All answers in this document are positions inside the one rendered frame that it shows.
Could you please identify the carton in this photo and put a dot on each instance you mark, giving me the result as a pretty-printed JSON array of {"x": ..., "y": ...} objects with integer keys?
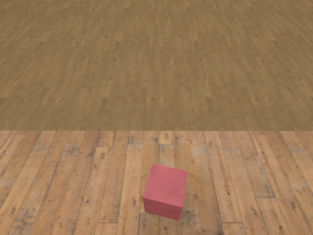
[{"x": 165, "y": 191}]

